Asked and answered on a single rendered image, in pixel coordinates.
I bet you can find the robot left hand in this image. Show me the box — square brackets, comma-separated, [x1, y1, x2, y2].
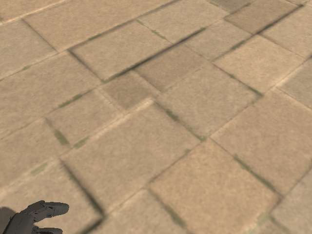
[3, 200, 69, 234]

